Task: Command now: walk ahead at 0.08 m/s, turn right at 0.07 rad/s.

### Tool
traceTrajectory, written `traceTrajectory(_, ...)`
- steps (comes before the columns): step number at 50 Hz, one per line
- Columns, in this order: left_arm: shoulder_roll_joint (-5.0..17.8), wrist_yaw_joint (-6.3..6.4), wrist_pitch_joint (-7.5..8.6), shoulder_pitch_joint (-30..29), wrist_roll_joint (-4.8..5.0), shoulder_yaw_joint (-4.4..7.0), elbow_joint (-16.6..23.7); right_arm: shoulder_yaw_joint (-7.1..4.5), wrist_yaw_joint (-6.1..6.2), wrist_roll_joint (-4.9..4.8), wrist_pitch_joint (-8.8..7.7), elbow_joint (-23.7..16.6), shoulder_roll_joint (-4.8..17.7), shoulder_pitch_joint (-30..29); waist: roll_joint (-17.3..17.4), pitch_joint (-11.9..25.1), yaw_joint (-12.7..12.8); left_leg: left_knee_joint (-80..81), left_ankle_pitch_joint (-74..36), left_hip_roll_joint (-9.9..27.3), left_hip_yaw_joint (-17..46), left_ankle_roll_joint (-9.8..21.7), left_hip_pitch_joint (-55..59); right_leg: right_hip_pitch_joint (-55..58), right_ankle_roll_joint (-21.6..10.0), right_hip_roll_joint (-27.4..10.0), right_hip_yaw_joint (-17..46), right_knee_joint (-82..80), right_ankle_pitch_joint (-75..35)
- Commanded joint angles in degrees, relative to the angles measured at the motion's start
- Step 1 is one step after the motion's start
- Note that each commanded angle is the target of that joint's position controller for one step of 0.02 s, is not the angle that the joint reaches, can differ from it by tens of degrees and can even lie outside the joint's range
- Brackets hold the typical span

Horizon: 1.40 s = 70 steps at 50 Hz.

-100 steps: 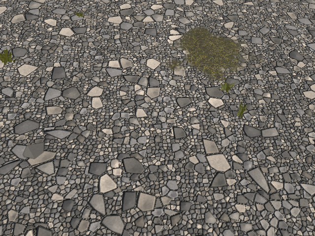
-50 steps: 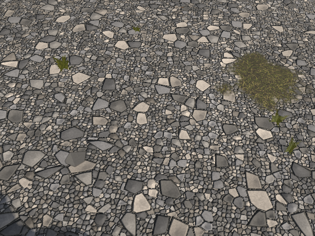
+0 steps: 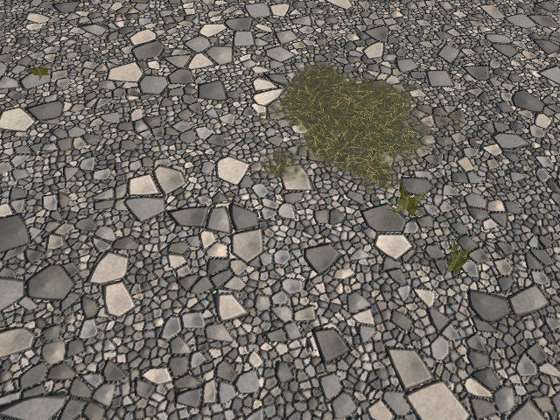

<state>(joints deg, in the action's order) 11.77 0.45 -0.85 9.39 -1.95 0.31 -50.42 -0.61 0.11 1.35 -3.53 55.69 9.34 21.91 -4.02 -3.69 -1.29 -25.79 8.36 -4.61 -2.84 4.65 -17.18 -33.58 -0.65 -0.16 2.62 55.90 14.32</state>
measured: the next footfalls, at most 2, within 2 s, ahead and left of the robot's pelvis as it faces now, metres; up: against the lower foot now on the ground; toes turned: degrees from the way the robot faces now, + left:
right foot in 0.12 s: +0.10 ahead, -0.11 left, +0.00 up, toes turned +1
left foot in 1.10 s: +0.18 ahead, +0.11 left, +0.00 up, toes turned +3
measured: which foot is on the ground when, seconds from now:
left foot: down 0.00-0.84, up 0.86-1.00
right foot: up 0.00-0.10, down 0.12-1.00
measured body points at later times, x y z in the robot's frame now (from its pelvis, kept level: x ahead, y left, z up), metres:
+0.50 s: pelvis +0.05 -0.02 +0.01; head +0.05 -0.02 +0.46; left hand +0.06 +0.21 -0.15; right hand +0.04 -0.24 -0.15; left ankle +0.06 +0.07 -0.73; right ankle +0.06 -0.11 -0.73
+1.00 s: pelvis +0.09 -0.01 +0.00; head +0.09 +0.01 +0.45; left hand +0.01 +0.22 -0.16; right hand +0.12 -0.24 -0.14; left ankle +0.09 +0.09 -0.71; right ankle +0.06 -0.11 -0.73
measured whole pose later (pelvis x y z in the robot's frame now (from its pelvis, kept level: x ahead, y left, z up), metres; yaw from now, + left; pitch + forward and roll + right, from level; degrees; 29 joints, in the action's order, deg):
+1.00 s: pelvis +0.09 -0.01 +0.00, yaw +1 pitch -1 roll +0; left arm 10.1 1.5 1.5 24.5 -1.6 3.3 -64.9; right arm -2.0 -0.5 1.9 -1.6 60.5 9.3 16.5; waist -1.0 -0.6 1.8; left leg -45.0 23.3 -0.2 -2.5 4.2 -19.6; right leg -7.6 -3.5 2.1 0.3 26.3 17.8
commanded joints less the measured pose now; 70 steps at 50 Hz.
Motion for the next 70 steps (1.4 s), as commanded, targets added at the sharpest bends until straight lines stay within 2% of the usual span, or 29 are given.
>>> traceTrajectory(1,2.51,-0.16,-0.49,7.75,1.05,0.29,-1.32,-1.03,-0.63,-0.40,0.10,-2.78,7.09,-0.49,12.83,8.80,2.66,9.77,-16.54,14.21,10.66,5.98,-4.21,19.34,-0.20,0.89,-2.14,-10.90,-2.18)
traceTrajectory(3,2.90,-0.21,-0.57,4.69,0.42,0.43,-1.26,-1.03,-0.58,-0.14,1.58,-2.95,7.23,0.05,10.17,5.06,1.41,11.20,5.13,14.88,14.18,5.59,-6.89,21.20,-1.15,0.93,-2.54,-16.91,0.75)
traceTrajectory(5,2.33,0.17,0.31,4.77,0.03,0.24,-1.95,-0.58,-0.07,0.25,2.42,-2.53,6.44,1.37,6.66,1.16,2.10,10.77,15.59,14.17,16.17,2.79,-11.06,27.04,-2.12,-0.08,-1.06,-28.66,-0.09)
traceTrajectory(6,3.23,0.70,1.37,6.79,-0.28,0.22,-2.43,-0.31,0.03,0.38,2.04,-1.80,5.81,3.32,4.97,1.25,2.47,9.42,14.76,13.22,16.09,0.60,-12.26,31.64,-2.67,-4.61,3.87,-32.82,-3.09)
traceTrajectory(7,6.93,1.20,2.17,6.80,-0.35,0.79,-2.56,0.02,-0.28,-0.54,1.55,-1.35,3.79,7.96,-1.63,1.79,-0.28,5.75,11.97,8.69,11.24,-1.41,-12.34,32.60,-4.84,-12.03,12.21,-34.48,-7.50)
traceTrajectory(8,5.10,0.87,2.40,5.11,0.39,0.50,-3.44,-0.14,-0.11,-0.89,1.71,0.02,3.97,8.31,-2.74,1.61,-0.90,5.04,7.65,6.20,7.33,-1.87,-2.44,21.63,-6.70,-13.41,13.22,-37.32,-3.86)
traceTrajectory(9,2.93,0.55,2.58,3.95,0.85,0.09,-3.74,-0.47,-0.07,-0.60,1.94,0.39,4.80,6.21,-1.41,0.67,-0.79,4.70,3.69,6.65,8.08,-2.01,3.75,16.98,-5.38,-10.29,10.89,-37.96,0.29)
traceTrajectory(12,2.86,0.74,2.70,3.99,1.61,0.50,-5.18,-0.83,-0.38,0.00,2.28,1.23,5.05,4.91,-0.94,-0.06,-0.54,4.63,1.65,7.86,8.99,-1.69,5.91,16.63,-2.90,-5.79,6.54,-37.57,0.83)
traceTrajectory(17,2.42,0.73,2.76,6.01,1.47,0.89,-7.30,-0.65,0.24,-0.05,2.17,3.28,3.86,3.61,3.17,0.23,0.24,5.81,1.11,8.41,9.23,-1.60,5.71,19.71,-3.25,-5.51,5.51,-35.81,-3.95)
traceTrajectory(37,0.07,1.48,2.31,10.99,1.16,0.72,-13.78,-0.59,1.49,-0.45,2.93,8.59,3.08,-0.72,3.90,-1.65,0.79,5.79,-1.20,9.16,9.01,-1.58,8.05,22.68,-2.95,-4.75,4.29,-35.82,-7.91)
traceTrajectory(38,0.06,1.46,2.25,11.53,1.05,0.80,-14.02,-0.61,1.48,-0.35,2.94,8.82,3.01,-0.48,3.75,-0.88,0.89,5.67,2.73,8.52,8.62,-1.43,7.99,22.99,-3.17,-4.14,4.06,-36.05,-3.31)
traceTrajectory(40,2.00,1.36,1.84,12.29,0.90,1.80,-13.87,-1.21,1.34,-0.12,3.12,8.39,4.01,-0.71,2.58,-1.92,1.22,2.04,16.99,5.67,6.69,-0.16,4.83,21.42,-5.05,-2.71,4.46,-35.30,13.65)
traceTrajectory(42,3.51,1.26,1.52,15.86,0.92,2.65,-13.70,-1.33,1.00,0.31,3.09,6.43,3.76,-2.90,0.28,-5.97,3.16,-3.96,26.59,3.73,5.57,0.81,-4.59,20.81,-8.64,-5.89,11.08,-38.26,30.11)
traceTrajectory(44,5.22,1.35,1.73,20.47,0.67,3.58,-14.65,-0.77,0.43,1.20,2.24,3.85,0.93,-6.47,-4.65,-8.95,5.21,-15.94,18.20,3.06,-0.25,0.16,-12.62,23.45,-14.00,-15.45,24.30,-45.45,36.46)
traceTrajectory(45,5.71,1.36,1.92,20.12,0.43,4.00,-14.33,-1.15,0.22,1.28,1.92,2.36,2.15,-9.30,-3.69,-9.65,5.74,-20.76,16.97,4.91,0.80,0.13,-15.03,22.52,-15.80,-17.83,27.62,-47.68,34.74)
traceTrajectory(47,6.00,1.26,2.50,18.30,-0.16,4.25,-13.45,-1.84,-0.41,1.10,1.25,0.82,3.39,-10.36,-1.58,-8.10,4.36,-24.62,17.46,6.64,2.70,-0.06,-17.66,23.68,-16.11,-18.04,26.39,-47.81,28.81)
traceTrajectory(50,5.26,1.12,3.26,15.01,0.58,4.28,-12.46,-2.11,-1.17,0.06,0.43,0.37,2.69,-9.25,-2.12,-5.45,2.03,-16.46,13.26,5.85,1.01,-0.71,-6.92,18.93,-12.27,-13.11,15.84,-46.13,17.22)
traceTrajectory(51,5.59,1.11,3.41,13.55,0.77,4.43,-12.01,-2.28,-1.19,-0.12,0.37,0.82,2.51,-7.38,-2.25,-4.84,0.80,-12.46,11.29,4.92,-0.27,-0.66,-0.92,15.66,-11.30,-11.61,12.68,-45.00,15.02)
traceTrajectory(53,5.67,0.92,3.59,11.82,1.13,4.64,-11.57,-2.86,-0.97,-0.38,0.37,3.84,1.99,0.77,0.47,-3.11,-2.95,-4.27,6.54,1.43,-3.86,-1.21,15.13,7.04,-9.91,-8.07,7.36,-38.37,15.09)
traceTrajectory(54,4.52,0.82,4.05,11.90,0.86,4.33,-11.13,-3.48,-0.52,-0.11,0.11,5.28,3.38,5.83,3.18,-1.55,-4.97,-2.10,9.33,2.19,-1.62,-1.10,23.57,1.85,-8.99,-5.85,4.88,-31.81,14.67)
traceTrajectory(55,0.39,0.43,4.58,10.12,0.43,3.12,-9.78,-4.46,0.18,0.57,-0.46,6.22,7.42,12.47,14.05,0.42,-8.00,8.58,23.12,14.88,16.84,0.76,28.68,-3.81,-6.20,-0.16,-2.68,-12.85,12.99)
traceTrajectory(56,-0.69,-0.46,4.98,9.76,0.36,3.16,-7.23,-5.58,0.31,0.69,0.07,7.82,13.77,18.77,23.60,1.49,-8.16,19.14,39.77,27.94,42.31,7.85,30.14,-14.08,-5.46,5.12,-7.08,1.09,19.26)
traceTrajectory(57,3.50,-1.10,4.58,5.52,-1.39,4.03,-5.98,-4.90,0.63,0.67,0.94,6.97,10.82,13.21,13.45,-4.16,-5.39,20.03,45.23,28.10,43.38,9.40,21.85,-15.73,-5.81,0.23,-3.11,8.53,16.24)
traceTrajectory(58,2.74,-1.74,4.53,3.55,-1.06,3.91,-5.52,-4.37,0.31,0.43,0.70,4.43,9.41,6.61,8.34,-6.84,-2.69,19.03,39.46,25.34,37.06,8.21,16.70,-14.98,-5.78,-2.19,-1.95,9.27,9.23)
traceTrajectory(59,1.30,-2.09,4.66,4.83,-0.48,3.62,-6.39,-3.99,0.09,0.34,0.15,3.32,8.37,2.73,6.61,-6.28,-0.51,19.22,29.54,22.14,30.06,6.59,13.65,-11.25,-5.05,-3.61,-1.62,7.49,3.91)
traceTrajectory(61,0.90,-2.47,4.37,7.18,-0.80,3.67,-7.76,-3.04,0.25,-0.04,-0.92,3.53,5.60,1.75,7.67,-3.93,1.62,18.93,13.11,17.60,20.05,4.66,11.77,-5.63,-3.56,-4.16,-2.83,4.84,-2.12)
traceTrajectory(63,1.24,-2.54,3.74,5.92,-0.48,3.75,-7.25,-2.41,0.38,-0.01,-1.45,5.36,4.48,5.26,9.01,-2.85,1.59,17.81,1.42,16.01,14.89,4.82,13.20,-6.06,-2.84,-3.53,-4.27,3.46,-4.56)
traceTrajectory(66,0.91,-2.32,3.36,-2.73,-0.29,3.38,-3.94,-1.89,0.63,-0.26,-1.77,6.60,4.79,9.01,8.55,-3.28,0.28,17.04,-11.73,16.01,11.58,5.78,15.48,-9.44,-1.78,-3.10,-5.70,-2.22,-7.23)
traceTrajectory(70,0.17,-2.29,3.55,-12.67,0.58,2.48,-0.31,-1.53,0.95,-0.34,-1.94,6.94,5.10,10.65,9.51,-4.09,-1.49,17.45,-16.36,15.19,8.79,5.99,15.23,-5.30,-1.57,-1.57,-7.35,-14.16,-11.74)
Velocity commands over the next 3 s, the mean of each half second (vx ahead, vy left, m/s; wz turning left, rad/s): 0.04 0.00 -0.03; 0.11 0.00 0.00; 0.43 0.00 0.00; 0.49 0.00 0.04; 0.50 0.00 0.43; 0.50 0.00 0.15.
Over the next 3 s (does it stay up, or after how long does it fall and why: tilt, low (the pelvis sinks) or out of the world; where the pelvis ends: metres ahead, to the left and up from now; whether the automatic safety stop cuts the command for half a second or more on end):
stays up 1.13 0.11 0.01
